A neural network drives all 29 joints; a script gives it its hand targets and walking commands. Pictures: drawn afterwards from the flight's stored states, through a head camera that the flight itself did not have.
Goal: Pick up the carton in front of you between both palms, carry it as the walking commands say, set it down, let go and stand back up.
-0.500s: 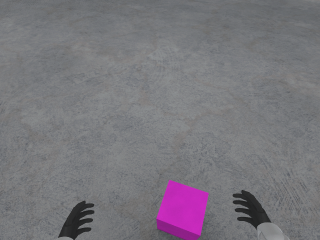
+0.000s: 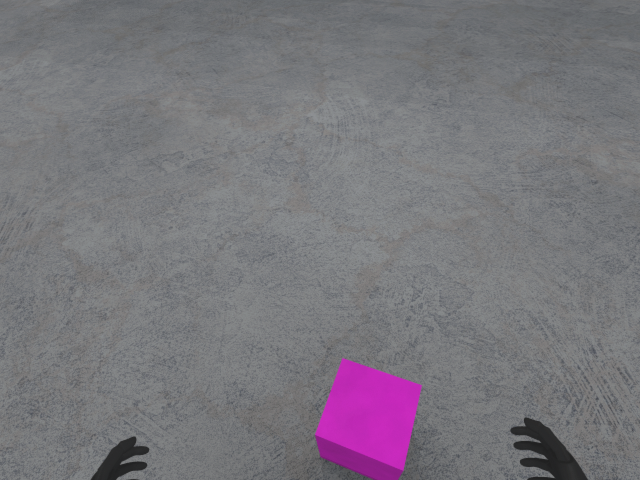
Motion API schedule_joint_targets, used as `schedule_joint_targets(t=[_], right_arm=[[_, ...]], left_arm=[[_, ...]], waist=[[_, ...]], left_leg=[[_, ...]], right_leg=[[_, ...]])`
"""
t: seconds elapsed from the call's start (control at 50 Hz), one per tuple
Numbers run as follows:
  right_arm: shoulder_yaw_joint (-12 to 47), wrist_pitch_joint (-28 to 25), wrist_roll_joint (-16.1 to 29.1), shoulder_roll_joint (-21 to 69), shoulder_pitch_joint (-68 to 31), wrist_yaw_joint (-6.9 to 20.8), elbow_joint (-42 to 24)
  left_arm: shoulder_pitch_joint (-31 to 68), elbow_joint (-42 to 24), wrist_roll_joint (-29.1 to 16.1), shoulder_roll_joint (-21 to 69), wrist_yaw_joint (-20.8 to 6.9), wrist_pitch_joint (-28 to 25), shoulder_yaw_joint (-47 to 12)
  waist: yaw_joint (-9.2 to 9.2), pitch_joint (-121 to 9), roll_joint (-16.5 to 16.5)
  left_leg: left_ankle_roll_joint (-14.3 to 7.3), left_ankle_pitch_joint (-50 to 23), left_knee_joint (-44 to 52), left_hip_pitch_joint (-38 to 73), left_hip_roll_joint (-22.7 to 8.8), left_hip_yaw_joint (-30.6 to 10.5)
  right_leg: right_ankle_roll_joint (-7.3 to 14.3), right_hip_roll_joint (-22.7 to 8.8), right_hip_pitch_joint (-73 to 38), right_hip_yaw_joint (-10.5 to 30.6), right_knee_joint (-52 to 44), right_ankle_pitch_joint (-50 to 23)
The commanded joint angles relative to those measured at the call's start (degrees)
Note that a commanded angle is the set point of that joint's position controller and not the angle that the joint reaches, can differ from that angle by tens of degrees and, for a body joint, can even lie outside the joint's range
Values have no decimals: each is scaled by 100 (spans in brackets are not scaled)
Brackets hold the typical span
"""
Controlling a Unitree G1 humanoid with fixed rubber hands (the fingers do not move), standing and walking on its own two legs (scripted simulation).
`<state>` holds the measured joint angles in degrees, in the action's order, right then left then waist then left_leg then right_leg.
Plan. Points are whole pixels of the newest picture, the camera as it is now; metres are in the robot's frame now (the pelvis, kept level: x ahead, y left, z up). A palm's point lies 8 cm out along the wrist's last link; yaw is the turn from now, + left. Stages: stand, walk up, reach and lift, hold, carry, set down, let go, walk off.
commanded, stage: stand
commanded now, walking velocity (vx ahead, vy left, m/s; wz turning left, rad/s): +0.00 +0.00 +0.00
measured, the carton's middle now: (368, 423) +0.35 -0.08 -0.64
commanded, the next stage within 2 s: none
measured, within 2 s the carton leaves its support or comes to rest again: neither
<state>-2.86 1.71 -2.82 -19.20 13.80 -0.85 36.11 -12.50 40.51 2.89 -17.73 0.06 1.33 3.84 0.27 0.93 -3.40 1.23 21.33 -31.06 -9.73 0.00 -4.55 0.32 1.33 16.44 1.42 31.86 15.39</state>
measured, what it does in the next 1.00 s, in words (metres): stands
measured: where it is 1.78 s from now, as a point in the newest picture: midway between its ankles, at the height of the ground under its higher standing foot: outside the picture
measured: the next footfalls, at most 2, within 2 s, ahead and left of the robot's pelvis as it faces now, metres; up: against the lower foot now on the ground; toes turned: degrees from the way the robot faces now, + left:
none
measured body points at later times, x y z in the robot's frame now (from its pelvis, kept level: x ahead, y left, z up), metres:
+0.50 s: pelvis +0.01 -0.01 +0.01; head +0.02 -0.03 +0.46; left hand +0.12 +0.30 -0.09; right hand +0.15 -0.30 -0.11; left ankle -0.05 +0.14 -0.73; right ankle +0.02 -0.12 -0.73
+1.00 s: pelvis +0.00 -0.01 +0.01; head +0.00 -0.02 +0.46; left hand +0.10 +0.30 -0.09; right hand +0.10 -0.31 -0.11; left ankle -0.05 +0.14 -0.73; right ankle +0.02 -0.12 -0.73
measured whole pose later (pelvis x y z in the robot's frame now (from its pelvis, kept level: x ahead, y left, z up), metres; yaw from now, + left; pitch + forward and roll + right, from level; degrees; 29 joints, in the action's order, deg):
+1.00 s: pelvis +0.00 -0.01 +0.01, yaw +0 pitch -2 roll +0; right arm 0.1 -1.0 -1.7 -22.4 10.9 -1.7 53.0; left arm -7.0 57.0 1.0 -20.2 0.1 0.3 2.0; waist 0.9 1.7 -2.1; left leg 2.0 16.1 -21.2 -3.0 -0.8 -4.3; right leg 0.8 1.2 10.4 1.0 24.1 11.5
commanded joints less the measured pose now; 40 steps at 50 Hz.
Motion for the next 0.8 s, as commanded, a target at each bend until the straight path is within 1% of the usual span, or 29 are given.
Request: schedule_joint_targets(t=[0.0, 0.08, 0.18, 0.4, 0.78], right_arm=[[-122, -212, 1, -688, -247, -36, -233], [-82, -240, 31, -817, -200, -90, 54], [-28, -237, 59, -901, -185, -129, 333], [52, -285, 85, -1004, -327, -153, 722], [102, -324, 98, -1145, -399, -122, 1242]], left_arm=[[301, -218, -24, -815, 25, -152, 179], [285, 51, -61, -936, 71, -161, 163], [337, 315, -92, -1018, 101, -140, 130], [556, 727, -130, -1058, 94, -155, 87], [730, 1218, -176, -1178, 42, -156, 36]], waist=[[9, -329, 405], [7, -432, 394], [20, -400, 374], [50, -320, 292], [70, -95, 317]], left_leg=[[-156, -1119, 426, -133, -240, -195], [-135, -1867, 410, 45, -301, -227], [-106, -2132, 499, 130, -339, -230], [-76, -2085, 810, 166, -417, -234], [-123, -1509, 1244, 124, -495, -230]], right_leg=[[86, -459, -295, 395, -574, -719], [117, -514, -545, 352, -461, -1587], [130, -562, -714, 357, -517, -1885], [150, -609, -954, 401, -725, -1863], [154, -634, -1019, 532, -1080, -1253]])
